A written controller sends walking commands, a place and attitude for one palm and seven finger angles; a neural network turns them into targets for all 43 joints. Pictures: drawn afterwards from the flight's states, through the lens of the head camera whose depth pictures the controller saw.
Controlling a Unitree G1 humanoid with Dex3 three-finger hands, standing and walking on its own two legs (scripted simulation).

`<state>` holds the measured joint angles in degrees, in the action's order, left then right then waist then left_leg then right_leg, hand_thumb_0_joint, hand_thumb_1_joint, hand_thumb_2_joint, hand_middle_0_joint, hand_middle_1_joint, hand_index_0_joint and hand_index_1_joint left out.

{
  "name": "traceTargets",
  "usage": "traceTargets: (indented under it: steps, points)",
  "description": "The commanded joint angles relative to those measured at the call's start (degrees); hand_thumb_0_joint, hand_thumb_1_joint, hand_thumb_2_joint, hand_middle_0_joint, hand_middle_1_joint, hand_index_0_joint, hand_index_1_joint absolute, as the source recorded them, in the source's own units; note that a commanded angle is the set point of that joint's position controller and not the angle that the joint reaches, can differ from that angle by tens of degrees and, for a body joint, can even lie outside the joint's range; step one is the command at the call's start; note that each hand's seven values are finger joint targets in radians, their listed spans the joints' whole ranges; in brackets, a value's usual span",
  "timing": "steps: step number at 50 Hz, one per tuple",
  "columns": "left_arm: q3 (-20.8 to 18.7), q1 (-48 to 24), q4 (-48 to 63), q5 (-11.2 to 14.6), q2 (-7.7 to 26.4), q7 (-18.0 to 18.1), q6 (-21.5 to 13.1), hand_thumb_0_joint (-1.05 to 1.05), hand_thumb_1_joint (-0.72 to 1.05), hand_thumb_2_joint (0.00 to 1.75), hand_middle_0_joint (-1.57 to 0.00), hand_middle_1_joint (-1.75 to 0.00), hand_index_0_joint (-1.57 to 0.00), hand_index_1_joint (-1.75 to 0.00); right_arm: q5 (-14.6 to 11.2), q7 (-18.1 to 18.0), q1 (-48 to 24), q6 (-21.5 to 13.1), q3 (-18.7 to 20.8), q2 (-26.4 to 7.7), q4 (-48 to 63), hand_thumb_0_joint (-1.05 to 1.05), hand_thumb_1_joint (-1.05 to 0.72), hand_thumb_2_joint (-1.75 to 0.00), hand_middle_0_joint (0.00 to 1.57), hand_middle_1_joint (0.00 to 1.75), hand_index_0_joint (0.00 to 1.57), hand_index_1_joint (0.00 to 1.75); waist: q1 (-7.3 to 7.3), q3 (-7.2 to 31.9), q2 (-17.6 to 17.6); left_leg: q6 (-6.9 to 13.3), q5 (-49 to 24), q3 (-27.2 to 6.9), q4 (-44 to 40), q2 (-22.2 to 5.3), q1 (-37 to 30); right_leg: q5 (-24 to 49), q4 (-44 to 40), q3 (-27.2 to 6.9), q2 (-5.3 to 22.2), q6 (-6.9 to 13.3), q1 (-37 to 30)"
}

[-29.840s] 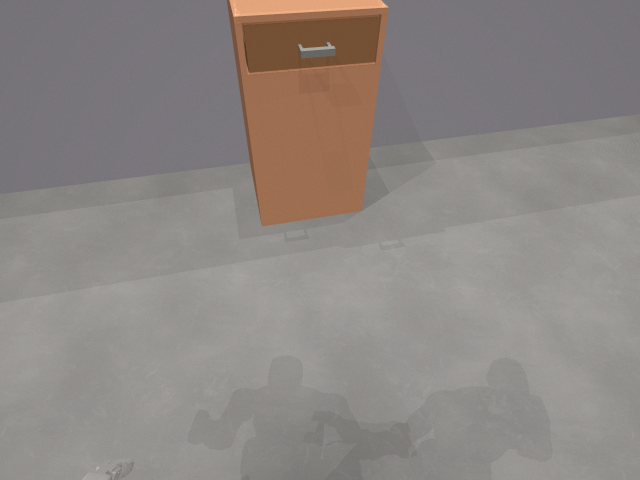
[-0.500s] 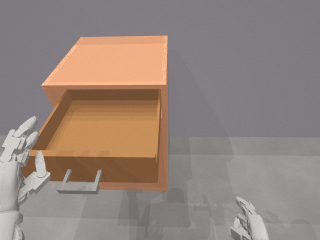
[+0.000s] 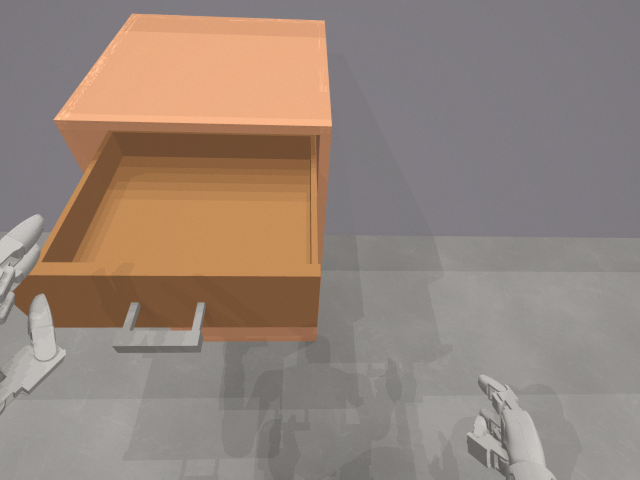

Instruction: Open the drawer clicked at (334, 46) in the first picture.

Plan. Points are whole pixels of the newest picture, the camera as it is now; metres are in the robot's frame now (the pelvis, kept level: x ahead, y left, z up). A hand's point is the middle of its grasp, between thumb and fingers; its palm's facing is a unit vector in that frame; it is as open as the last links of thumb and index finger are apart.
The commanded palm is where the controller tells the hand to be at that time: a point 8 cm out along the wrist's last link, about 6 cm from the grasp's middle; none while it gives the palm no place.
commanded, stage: step back with the hand held close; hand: left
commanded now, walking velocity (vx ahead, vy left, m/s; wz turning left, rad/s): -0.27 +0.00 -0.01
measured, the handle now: (163, 326) +0.30 +0.23 -0.01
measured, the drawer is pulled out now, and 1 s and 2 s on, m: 0.30 0.30 0.30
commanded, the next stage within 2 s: stop stepping back and stand still in 0.90 s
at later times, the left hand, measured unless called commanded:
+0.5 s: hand out of the picture +0.12 +0.25 +0.17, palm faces +0.39 -0.81 -0.45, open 7.4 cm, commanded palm +0.06 +0.29 +0.18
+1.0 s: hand out of the picture +0.00 +0.20 +0.15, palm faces +0.23 -0.87 -0.43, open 7.4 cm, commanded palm -0.06 +0.25 +0.18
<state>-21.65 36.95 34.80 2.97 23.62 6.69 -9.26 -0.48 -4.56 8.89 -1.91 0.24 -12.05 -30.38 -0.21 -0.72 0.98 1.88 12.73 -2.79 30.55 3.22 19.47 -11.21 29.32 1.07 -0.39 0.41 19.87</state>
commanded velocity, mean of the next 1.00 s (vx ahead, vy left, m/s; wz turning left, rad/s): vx -0.35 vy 0.00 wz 0.00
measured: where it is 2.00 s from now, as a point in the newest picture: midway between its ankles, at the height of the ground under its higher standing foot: outside the picture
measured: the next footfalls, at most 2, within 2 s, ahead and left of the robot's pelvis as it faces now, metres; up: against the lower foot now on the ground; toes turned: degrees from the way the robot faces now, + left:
right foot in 0.60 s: -0.18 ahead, -0.10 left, +0.00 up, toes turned -1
left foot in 0.82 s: -0.07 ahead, +0.06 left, +0.00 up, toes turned -2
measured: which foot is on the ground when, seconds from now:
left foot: down 0.00-0.66, up 0.68-0.80, down 0.82-1.00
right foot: down 0.00-0.34, up 0.36-0.58, down 0.60-0.84, up 0.86-1.00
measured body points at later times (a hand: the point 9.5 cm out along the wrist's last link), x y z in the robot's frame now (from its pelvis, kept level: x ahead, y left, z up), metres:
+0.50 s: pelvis -0.07 +0.01 +0.00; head -0.06 +0.03 +0.45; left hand +0.10 +0.30 +0.20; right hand +0.09 -0.23 -0.08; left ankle +0.03 +0.10 -0.73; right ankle -0.14 -0.11 -0.70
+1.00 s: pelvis -0.21 -0.03 +0.01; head -0.17 -0.01 +0.45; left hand -0.01 +0.24 +0.18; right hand -0.01 -0.27 -0.05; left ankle -0.11 +0.06 -0.73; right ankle -0.23 -0.14 -0.69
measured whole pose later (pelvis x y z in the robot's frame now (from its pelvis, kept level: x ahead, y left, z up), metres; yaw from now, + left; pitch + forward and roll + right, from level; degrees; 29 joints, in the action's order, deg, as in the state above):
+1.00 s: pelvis -0.21 -0.03 +0.01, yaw -3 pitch +2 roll -2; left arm -19.9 36.3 34.6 4.1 23.2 6.3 -8.5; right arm 0.3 -2.6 6.6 -6.6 0.0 -12.0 -32.1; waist 0.0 -1.3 1.0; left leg 2.7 3.9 1.4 23.0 -0.1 21.5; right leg -28.6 50.3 -0.9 -4.0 -1.1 24.2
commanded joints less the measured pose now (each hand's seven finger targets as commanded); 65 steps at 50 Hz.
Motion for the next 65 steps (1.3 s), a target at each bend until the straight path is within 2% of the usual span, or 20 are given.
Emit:
traceTargets:
  steps: [1,5,10,14,17,21,26,31,35,38,40,42,44,50,55,56,57,58,61,65]
  points:
    - [-6.28,0.37,12.03,-0.61,6.28,1.39,-4.06,0.0,0.9,0.9,-0.2,-0.3,-0.2,-0.3,0.23,0.09,-4.13,-3.68,2.55,-8.55,9.29,0.0,-0.9,-0.9,0.2,0.3,0.2,0.3,-0.26,8.52,-7.51,2.18,1.22,-7.05,-10.91,-10.16,15.3,5.25,5.86,-1.63,1.1,-0.62,-17.3]
    - [-6.62,-1.8,11.25,-1.38,6.31,1.68,-4.7,0.0,0.9,0.9,-0.2,-0.3,-0.2,-0.3,0.47,0.15,-3.35,-4.28,2.35,-8.44,9.34,0.0,-0.9,-0.9,0.2,0.3,0.2,0.3,0.35,5.87,-3.55,2.63,16.93,-6.31,-8.86,-8.32,21.23,0.2,2.99,-5.05,2.47,0.01,-15.39]
    - [-4.96,-5.1,12.2,-1.11,6.59,2.82,-5.61,0.0,0.9,0.9,-0.2,-0.3,-0.2,-0.3,0.38,0.23,-1.73,-4.78,2.4,-7.83,7.54,0.0,-0.9,-0.9,0.2,0.3,0.2,0.3,1.28,5.53,3.35,-0.79,13.21,-0.85,7.12,-2.36,3.28,-16.94,-12.87,-12.54,10.3,4.03,6.55]
    - [-5.58,-4.58,14.08,-1.04,7.48,3.64,-5.95,0.0,0.9,0.9,-0.2,-0.3,-0.2,-0.3,0.65,-0.4,-2.05,-4.64,1.73,-7.84,6.99,0.0,-0.9,-0.9,0.2,0.3,0.2,0.3,1.4,5.59,-3.28,-0.35,12.29,-4.03,-2.24,-4.73,2.49,-14.86,-7.68,-5.05,5.82,1.76,6.42]
    - [-7.65,-2.71,14.23,-2.31,6.9,3.41,-6.58,0.0,0.9,0.9,-0.2,-0.3,-0.2,-0.3,0.85,-0.61,-3.22,-5.72,2.14,-8.54,8.2,0.0,-0.9,-0.9,0.2,0.3,0.2,0.3,0.21,6.31,-18.9,5.32,27.97,-18.77,-22.72,-17.3,26.86,-7.79,19.96,0.1,-4.5,-1.51,-15.72]
    - [-7.44,-0.57,13.17,-1.81,6.3,3.13,-6.41,0.0,0.9,0.9,-0.2,-0.3,-0.2,-0.3,1.8,0.07,-1.84,-7.69,2.89,-7.23,6.71,0.0,-0.9,-0.9,0.2,0.3,0.2,0.3,-0.24,7.39,-10.19,6.6,12.35,-15.73,-17.82,-17.76,15.53,-15.76,23.7,-2.71,-3.88,-0.79,-7.46]
    - [-3.53,-0.67,12.73,0.51,4.49,2.56,-5.12,0.0,0.9,0.9,-0.2,-0.3,-0.2,-0.3,1.92,1.23,-2.78,-9.02,1.63,-7.54,2.66,0.0,-0.9,-0.9,0.2,0.3,0.2,0.3,0.18,8.89,-11.55,4.66,-7.74,-12.22,-15.39,-15.21,-2.67,-16.81,4.42,-0.11,-4.07,-0.49,-2.32]
    - [-8.31,-2.27,16.18,0.79,11.24,1.23,-7.18,0.0,0.9,0.9,-0.2,-0.3,-0.2,-0.3,0.91,1.67,-4.65,-7.33,1.79,-7.45,2.96,0.0,-0.9,-0.9,0.2,0.3,0.2,0.3,-0.72,18.29,-2.68,0.19,-26.41,-0.65,-1.08,-9.25,-12.28,18.35,-8.75,-3.63,2.01,0.19,-7.3]
    - [-13.15,4.49,12.53,1.19,13.04,1.37,-6.85,0.0,0.9,0.9,-0.2,-0.3,-0.2,-0.3,-2.33,1.0,-9.17,-5.79,0.85,-5.82,8.18,0.0,-0.9,-0.9,0.2,0.3,0.2,0.3,-2.58,15.84,11.7,-2.13,11.21,3.82,14.67,-0.46,7.88,65.59,-3.01,-6.11,14.73,-5.34,-15.52]
    - [-11.98,5.32,10.54,1.33,11.36,0.25,-5.17,0.0,0.9,0.9,-0.2,-0.3,-0.2,-0.3,-0.79,-0.12,-9.55,-4.62,-0.87,-5.26,7.26,0.0,-0.9,-0.9,0.2,0.3,0.2,0.3,-0.62,11.08,2.93,-2.6,2.25,4.12,4.03,-1.84,6.26,58.37,0.15,-5.88,12.02,0.78,-13.15]
    - [-8.54,0.09,12.31,1.45,10.21,0.01,-5.44,0.0,0.9,0.9,-0.2,-0.3,-0.2,-0.3,-0.5,-0.56,-6.17,-3.48,-0.19,-7.26,5.62,0.0,-0.9,-0.9,0.2,0.3,0.2,0.3,1.36,11.27,-5.59,-0.91,-35.22,1.69,-5.49,-5.52,-6.68,42.54,3.29,-0.31,2.94,-2.52,-8.01]
    - [-5.54,-1.44,11.51,1.62,8.42,0.1,-5.61,0.0,0.9,0.9,-0.2,-0.3,-0.2,-0.3,-0.17,1.07,-1.47,-4.63,2.12,-8.31,4.26,0.0,-0.9,-0.9,0.2,0.3,0.2,0.3,1.07,15.68,-12.15,4.22,-61.01,-9.09,-8.0,-18.49,-21.4,-10.89,12.85,-2.64,-2.66,-2.68,3.68]
    - [-3.9,3.22,8.02,0.96,6.35,0.14,-4.95,0.0,0.9,0.9,-0.2,-0.3,-0.2,-0.3,1.25,1.67,-1.5,-5.95,2.63,-7.57,3.81,0.0,-0.9,-0.9,0.2,0.3,0.2,0.3,-0.24,15.48,-12.75,6.43,-52.34,-11.33,-9.27,-21.63,-15.48,-24.55,21.85,-4.68,-2.84,-0.79,3.19]
    - [-4.81,1.65,17.08,1.47,7.26,1.52,-2.36,0.0,0.9,0.9,-0.2,-0.3,-0.2,-0.3,0.87,1.59,-3.69,-8.1,2.72,-7.76,5.84,0.0,-0.9,-0.9,0.2,0.3,0.2,0.3,-0.36,12.1,-10.4,6.95,-20.36,-6.06,-15.28,-18.98,-3.67,-16.62,25.87,-0.6,-2.65,-2.36,-0.83]
    - [-8.0,3.08,15.65,0.27,9.02,4.0,-1.48,0.0,0.9,0.9,-0.2,-0.3,-0.2,-0.3,0.16,0.91,-3.89,-7.75,1.72,-6.91,7.96,0.0,-0.9,-0.9,0.2,0.3,0.2,0.3,-0.67,7.08,-14.33,-0.26,26.09,1.21,-16.6,-9.49,17.4,-16.64,3.54,6.53,-2.39,0.58,-20.65]
    - [-7.98,2.2,14.69,-0.32,9.44,3.94,-1.32,0.0,0.9,0.9,-0.2,-0.3,-0.2,-0.3,-0.18,1.11,-3.39,-7.35,1.88,-5.95,7.75,0.0,-0.9,-0.9,0.2,0.3,0.2,0.3,-0.24,4.72,-4.68,-2.98,24.19,5.54,-3.74,-4.27,15.2,-22.56,-8.17,-0.02,3.59,2.6,-13.1]
    - [-8.58,0.47,14.69,-0.59,11.17,3.8,-1.56,0.0,0.9,0.9,-0.2,-0.3,-0.2,-0.3,-0.31,1.17,-4.16,-6.53,2.22,-5.88,7.34,0.0,-0.9,-0.9,0.2,0.3,0.2,0.3,-0.46,2.37,10.56,-4.76,17.82,3.73,24.85,0.12,9.05,-40.02,-23.61,-26.26,19.67,8.75,8.55]
    - [-9.34,-2.94,14.57,-0.13,12.46,3.7,-2.41,0.0,0.9,0.9,-0.2,-0.3,-0.2,-0.3,0.98,1.21,-4.49,-6.09,1.92,-7.71,5.98,0.0,-0.9,-0.9,0.2,0.3,0.2,0.3,-0.65,-1.55,11.83,-4.79,12.67,-1.52,38.51,-0.92,13.54,-38.92,-28.18,-34.97,27.42,11.75,16.19]
    - [-5.29,-7.03,5.72,-0.93,7.8,1.85,-3.56,0.0,0.9,0.9,-0.2,-0.3,-0.2,-0.3,0.83,0.93,-2.11,-5.69,1.8,-6.12,3.75,0.0,-0.9,-0.9,0.2,0.3,0.2,0.3,2.35,2.27,7.64,-4.7,0.78,1.43,41.57,-4.24,13.05,-32.31,-21.73,-15.67,16.86,3.95,11.47]
    - [-1.83,-5.35,-0.03,-1.44,5.81,1.46,-5.15,0.0,0.9,0.9,-0.2,-0.3,-0.2,-0.3,0.47,-0.06,-2.82,-6.79,1.94,-6.66,2.14,0.0,-0.9,-0.9,0.2,0.3,0.2,0.3,1.06,-0.32,3.48,-2.38,5.45,4.15,24.23,-5.13,13.56,-22.43,-19.47,-11.0,16.34,4.16,2.56]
